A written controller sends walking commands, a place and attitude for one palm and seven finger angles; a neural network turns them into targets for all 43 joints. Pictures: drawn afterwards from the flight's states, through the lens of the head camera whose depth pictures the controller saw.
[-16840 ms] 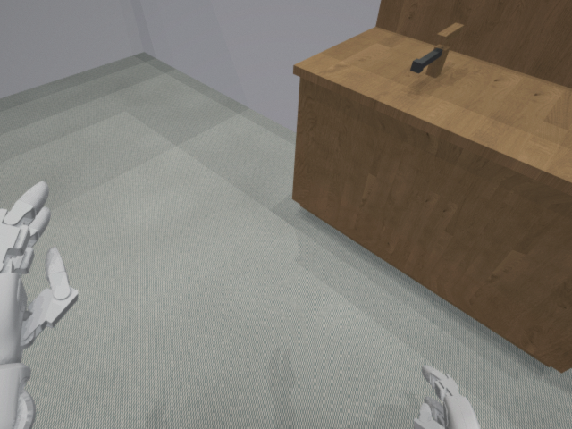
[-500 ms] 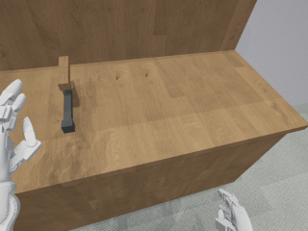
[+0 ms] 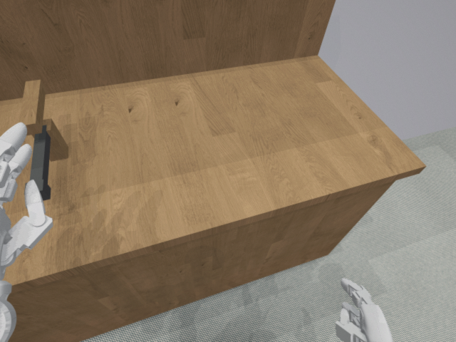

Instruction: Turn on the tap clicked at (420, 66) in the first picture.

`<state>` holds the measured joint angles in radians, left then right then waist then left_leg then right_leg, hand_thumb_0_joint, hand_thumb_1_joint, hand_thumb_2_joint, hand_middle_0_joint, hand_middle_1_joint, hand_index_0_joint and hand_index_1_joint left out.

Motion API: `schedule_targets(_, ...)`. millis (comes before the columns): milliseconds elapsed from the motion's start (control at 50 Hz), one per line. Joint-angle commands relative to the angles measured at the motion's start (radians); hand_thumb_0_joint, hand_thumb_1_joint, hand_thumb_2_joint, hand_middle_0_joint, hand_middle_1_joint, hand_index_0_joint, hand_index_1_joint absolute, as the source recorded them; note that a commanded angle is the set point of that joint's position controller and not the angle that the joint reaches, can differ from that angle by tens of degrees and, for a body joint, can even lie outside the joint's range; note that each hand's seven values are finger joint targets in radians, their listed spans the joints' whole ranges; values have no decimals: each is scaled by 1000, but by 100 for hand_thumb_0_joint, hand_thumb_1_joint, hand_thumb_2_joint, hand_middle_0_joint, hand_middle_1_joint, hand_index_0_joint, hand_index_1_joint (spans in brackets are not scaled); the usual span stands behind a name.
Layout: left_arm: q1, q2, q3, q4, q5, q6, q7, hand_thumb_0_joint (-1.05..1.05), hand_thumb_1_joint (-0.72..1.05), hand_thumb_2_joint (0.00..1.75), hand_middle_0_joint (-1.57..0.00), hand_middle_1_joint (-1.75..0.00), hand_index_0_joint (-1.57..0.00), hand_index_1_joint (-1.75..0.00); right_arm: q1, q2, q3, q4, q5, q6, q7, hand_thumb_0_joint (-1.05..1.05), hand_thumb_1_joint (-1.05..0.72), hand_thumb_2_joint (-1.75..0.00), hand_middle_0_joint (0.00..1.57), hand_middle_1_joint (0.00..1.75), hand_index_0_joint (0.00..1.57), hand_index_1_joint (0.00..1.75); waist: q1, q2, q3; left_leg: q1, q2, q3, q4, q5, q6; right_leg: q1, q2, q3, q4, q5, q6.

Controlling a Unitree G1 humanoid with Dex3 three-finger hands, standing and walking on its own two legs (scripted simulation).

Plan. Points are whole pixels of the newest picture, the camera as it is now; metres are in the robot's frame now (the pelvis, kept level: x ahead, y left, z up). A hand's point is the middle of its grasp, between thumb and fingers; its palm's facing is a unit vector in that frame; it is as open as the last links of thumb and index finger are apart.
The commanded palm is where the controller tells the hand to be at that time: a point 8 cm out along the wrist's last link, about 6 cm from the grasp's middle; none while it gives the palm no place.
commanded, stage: come to a stop and stand still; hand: left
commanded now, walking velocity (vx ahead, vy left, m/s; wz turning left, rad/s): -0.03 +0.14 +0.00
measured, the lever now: (38, 191) +0.33 +0.36 +0.05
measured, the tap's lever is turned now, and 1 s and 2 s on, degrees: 0 0 0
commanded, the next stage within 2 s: look again from close up in 1.28 s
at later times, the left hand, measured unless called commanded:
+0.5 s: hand out of the picture +0.22 +0.29 +0.19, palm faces +0.47 -0.76 -0.45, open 7.4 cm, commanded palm +0.14 +0.29 +0.18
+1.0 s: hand out of the picture +0.22 +0.34 +0.18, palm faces +0.40 -0.86 -0.32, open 7.4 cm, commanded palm +0.16 +0.37 +0.18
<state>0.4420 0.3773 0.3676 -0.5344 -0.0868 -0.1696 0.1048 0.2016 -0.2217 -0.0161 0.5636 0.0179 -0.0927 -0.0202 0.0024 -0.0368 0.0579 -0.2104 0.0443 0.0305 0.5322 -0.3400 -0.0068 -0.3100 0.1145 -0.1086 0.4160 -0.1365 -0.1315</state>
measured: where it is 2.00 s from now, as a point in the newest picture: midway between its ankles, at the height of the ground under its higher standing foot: outside the picture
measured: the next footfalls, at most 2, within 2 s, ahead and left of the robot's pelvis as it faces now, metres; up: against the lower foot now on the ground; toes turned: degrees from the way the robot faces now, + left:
none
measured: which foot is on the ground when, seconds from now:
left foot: down 0.00-1.00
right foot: down 0.00-1.00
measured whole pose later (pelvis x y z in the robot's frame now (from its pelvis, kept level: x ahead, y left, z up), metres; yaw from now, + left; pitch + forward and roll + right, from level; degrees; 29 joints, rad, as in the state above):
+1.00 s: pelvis -0.01 +0.09 +0.00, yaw -1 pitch -3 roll +0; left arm 0.33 0.36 0.36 -0.43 -0.02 -0.25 0.09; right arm 0.24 -0.20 0.04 0.59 0.01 -0.17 0.01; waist 0.04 -0.05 0.06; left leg -0.13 -0.08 0.07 0.46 -0.29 0.09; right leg -0.26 0.00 -0.04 0.45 -0.14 -0.01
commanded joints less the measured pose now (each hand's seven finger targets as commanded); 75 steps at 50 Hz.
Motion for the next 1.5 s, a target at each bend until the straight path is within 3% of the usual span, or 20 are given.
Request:
schedule_targets(0, 11, 177, 131, -210, 1, -63, 43, 0, 90, 90, -20, -30, -20, -30, -66, -101, -35, -152, 10, -42, -10, 0, -90, -90, 20, 30, 20, 30, 6, 41, -213, -48, -4, -30, -14, 48, 45, 227, -273, 324, -208, -73, 173)
schedule_targets(140, 41, 184, 113, -192, 22, -53, 63, 0, 90, 90, -20, -30, -20, -30, -102, -112, -18, -132, 13, -21, -23, 0, -90, -90, 20, 30, 20, 30, 14, 71, -190, -38, 11, -55, -90, 144, 48, 298, -273, 274, -214, 98, 220)
schedule_targets(200, 28, 172, 100, -161, 24, -50, 59, 0, 90, 90, -20, -30, -20, -30, -84, -112, -20, -143, 10, -12, -25, 0, -90, -90, 20, 30, 20, 30, 20, 21, -203, -38, 9, -58, -93, 161, 47, 329, -267, 261, -204, 116, 227)
schedule_targets(380, -52, 157, 61, -151, 34, -32, 52, 0, 90, 90, -20, -30, -20, -30, -86, -107, -12, -142, 8, 0, -26, 0, -90, -90, 20, 30, 20, 30, 18, 11, -165, 25, 7, -70, -116, 98, 55, 203, -253, 265, -259, -138, 201)
schedule_targets(400, -1120, 925, 586, -356, 155, -117, 41, 0, 90, 90, -20, -30, -20, -30, 78, -101, -40, -53, 2, -68, -30, 0, -90, -90, 20, 30, 20, 30, -33, -64, 21, 29, -58, 110, -80, 138, 6, -15, -129, 145, -333, -38, 408)
schedule_targets(420, -611, 361, 214, 170, 69, -101, -3, 0, 90, 90, -20, -30, -20, -30, 21, -36, -15, -50, 3, -78, -29, 0, -90, -90, 20, 30, 20, 30, -13, 93, -239, 18, -1, 48, -167, 130, 45, 198, -165, 67, -122, -53, 330)
schedule_targets(440, -350, 152, 114, 172, 23, -64, 2, 0, 90, 90, -20, -30, -20, -30, -79, -89, -32, -136, 33, -75, -8, 0, -90, -90, 20, 30, 20, 30, 36, 362, -246, 53, 41, 9, -200, 136, 71, 249, -127, 124, 129, 84, 226)
schedule_targets(460, -323, 163, 84, 133, 42, -73, 1, 0, 90, 90, -20, -30, -20, -30, -85, -106, -22, -148, 8, -73, -1, 0, -90, -90, 20, 30, 20, 30, 54, 380, -211, -201, 96, -28, -193, 77, 84, 355, -177, 141, 211, 69, 166)
schedule_targets(500, -171, 108, 23, 32, 38, -100, -8, 0, 90, 90, -20, -30, -20, -30, -58, -86, -7, -173, 23, -73, 33, 0, -90, -90, 20, 30, 20, 30, 62, 160, -144, -234, 8, -4, -133, 5, 52, 339, -204, 214, 54, 12, 153)
schedule_targets(560, -39, 142, 58, -21, 25, -106, -3, 0, 90, 90, -20, -30, -20, -30, -49, -81, 4, -170, 23, -67, 39, 0, -90, -90, 20, 30, 20, 30, 56, -254, -137, -135, -62, 13, 61, -69, 45, 199, -307, 345, -232, -264, 169)
schedule_targets(580, -67, 176, 94, -40, 23, -107, 2, 0, 90, 90, -20, -30, -20, -30, -51, -85, 3, -166, 20, -70, 30, 0, -90, -90, 20, 30, 20, 30, 58, -306, -128, -118, -58, 3, 103, -68, 43, 148, -332, 372, -285, -357, 167)
schedule_targets(620, -109, 207, 141, -74, 27, -110, 10, 0, 90, 90, -20, -30, -20, -30, -51, -84, 7, -149, 3, -79, 12, 0, -90, -90, 20, 30, 20, 30, 40, -218, -148, -37, -45, -14, 32, -33, 40, 88, -329, 338, -271, -389, 104)
schedule_targets(640, -133, 267, 191, -132, 31, -115, 21, 0, 90, 90, -20, -30, -20, -30, -81, -91, 18, -137, -3, -79, 5, 0, -90, -90, 20, 30, 20, 30, 33, -49, -154, 30, -37, -10, -60, 4, 41, 54, -301, 304, -226, -360, 88)
schedule_targets(680, -142, 207, 143, -131, 34, -128, 16, 0, 90, 90, -20, -30, -20, -30, -73, -90, 17, -142, -12, -92, -6, 0, -90, -90, 20, 30, 20, 30, 37, 141, -152, 5, -12, -50, -157, 32, 51, 111, -225, 245, -136, -276, 111)
schedule_targets(700, -156, 199, 129, -129, 34, -134, 12, 0, 90, 90, -20, -30, -20, -30, -71, -96, 12, -146, -6, -99, -6, 0, -90, -90, 20, 30, 20, 30, 42, 168, -131, -42, 9, -66, -177, -12, 55, 129, -211, 242, -126, -274, 125)
schedule_targets(740, -208, 216, 141, -160, 47, -138, 8, 0, 90, 90, -20, -30, -20, -30, -91, -94, 20, -148, -4, -113, -5, 0, -90, -90, 20, 30, 20, 30, 40, 180, -109, -77, 33, -90, -237, -81, 60, 145, -175, 207, -70, -227, 114)
schedule_targets(880, -204, 127, 49, -117, 60, -133, -2, 0, 90, 90, -20, -30, -20, -30, -53, -107, -4, -141, -1, -139, 17, 0, -90, -90, 20, 30, 20, 30, 39, 97, -127, -100, 63, -126, -231, 235, 20, 269, -155, 121, 60, 89, 113)
schedule_targets(1000, -146, 134, 71, -102, 56, -133, -10, 0, 90, 90, -20, -30, -20, -30, -54, -109, -15, -149, -2, -106, 28, 0, -90, -90, 20, 30, 20, 30, 31, 104, -118, -76, 66, -123, -213, 411, -46, 245, -148, 100, 73, 114, 107)
schedule_targets(1140, -183, 160, 91, -174, 55, -132, -10, 0, 90, 90, -20, -30, -20, -30, -82, -96, -11, -164, -5, -82, 26, 0, -90, -90, 20, 30, 20, 30, 29, 159, -126, 39, 83, -125, -209, 601, -79, 168, -133, 75, 90, 9, 107)
schedule_targets(1480, -90, 141, 85, -179, 38, -116, 10, 0, 90, 90, -20, -30, -20, -30, -79, -103, -24, -169, -5, -56, 4, 0, -90, -90, 20, 30, 20, 30, 23, 105, -187, -29, 40, -121, -149, 518, -77, 308, -175, 112, 48, 279, 82)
